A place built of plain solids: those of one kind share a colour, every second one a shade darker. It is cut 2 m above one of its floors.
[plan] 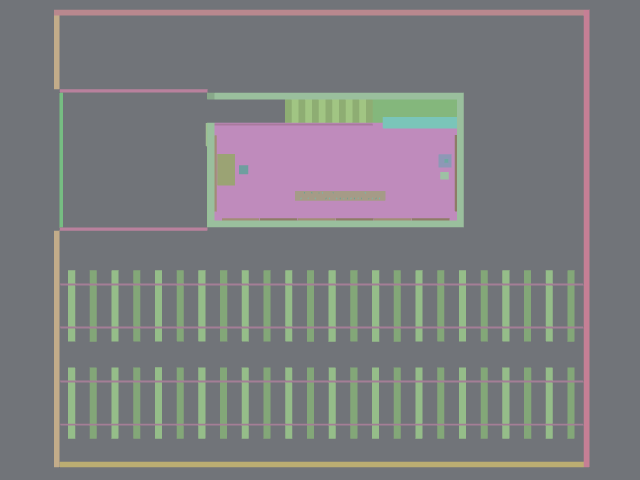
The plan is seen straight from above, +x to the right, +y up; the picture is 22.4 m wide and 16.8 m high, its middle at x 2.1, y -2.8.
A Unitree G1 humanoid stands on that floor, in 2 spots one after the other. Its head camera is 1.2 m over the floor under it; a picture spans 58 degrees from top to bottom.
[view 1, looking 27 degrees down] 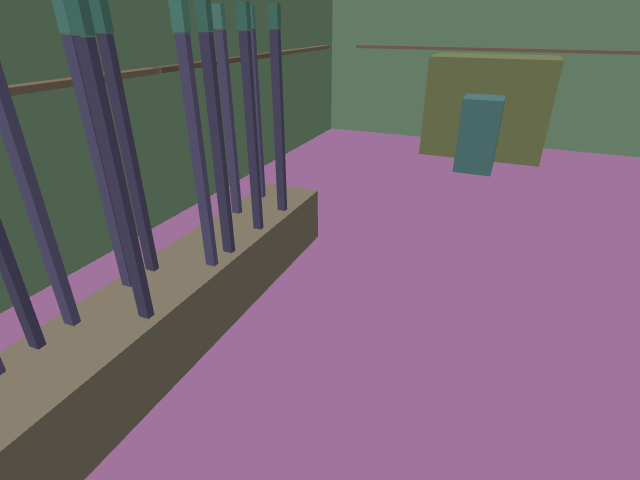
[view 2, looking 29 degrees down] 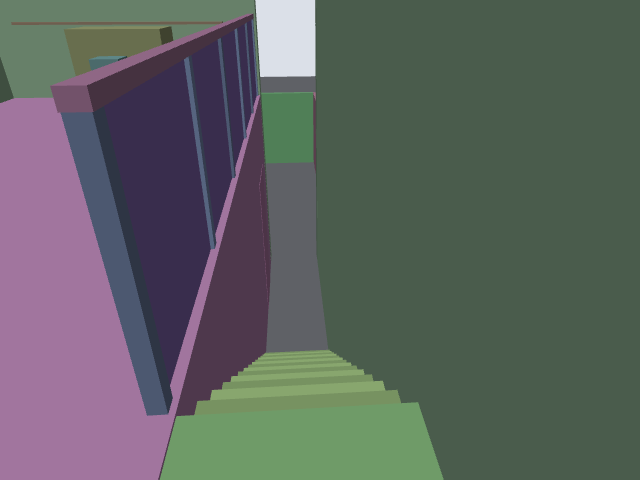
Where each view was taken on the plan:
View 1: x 3.43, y -0.14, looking -157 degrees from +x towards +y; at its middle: upper_front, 2.64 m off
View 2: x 4.94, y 1.71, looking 176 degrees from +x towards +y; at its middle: wall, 6.71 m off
